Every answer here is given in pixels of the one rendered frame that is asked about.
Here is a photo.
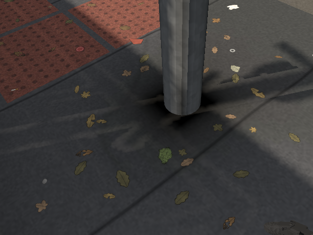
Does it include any robot right hand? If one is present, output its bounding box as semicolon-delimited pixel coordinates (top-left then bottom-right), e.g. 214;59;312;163
263;220;313;235

